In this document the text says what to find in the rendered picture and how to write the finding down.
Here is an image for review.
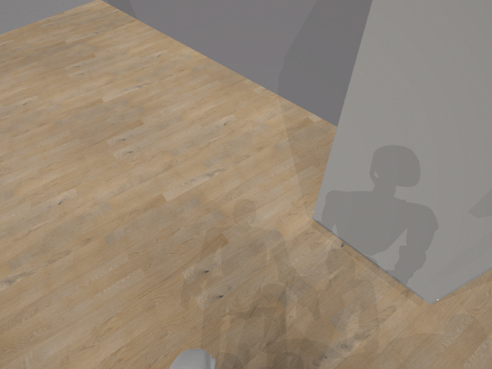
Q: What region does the left robot thigh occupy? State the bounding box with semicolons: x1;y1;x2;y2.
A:
169;349;215;369

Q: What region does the fridge door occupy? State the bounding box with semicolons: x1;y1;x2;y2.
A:
313;0;492;303

